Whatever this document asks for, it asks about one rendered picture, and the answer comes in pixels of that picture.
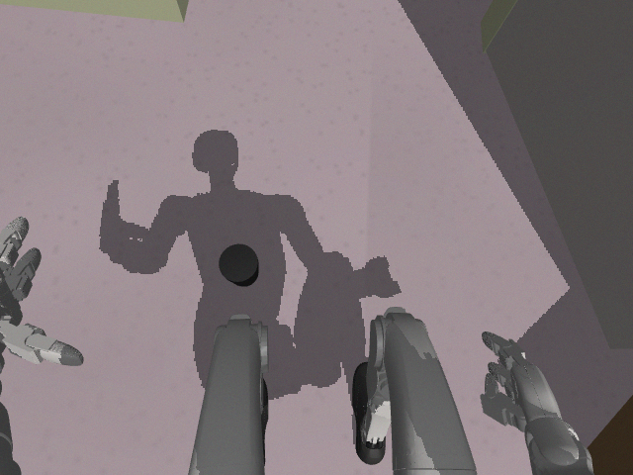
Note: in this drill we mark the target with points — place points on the right robot foot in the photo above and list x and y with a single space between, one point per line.
367 452

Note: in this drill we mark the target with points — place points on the right robot arm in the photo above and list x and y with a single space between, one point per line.
554 449

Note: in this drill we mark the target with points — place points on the left robot arm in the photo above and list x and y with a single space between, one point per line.
7 465

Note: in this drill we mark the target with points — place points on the right robot hand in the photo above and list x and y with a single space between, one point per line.
528 394

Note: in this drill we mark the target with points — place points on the left robot hand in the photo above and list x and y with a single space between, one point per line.
25 341

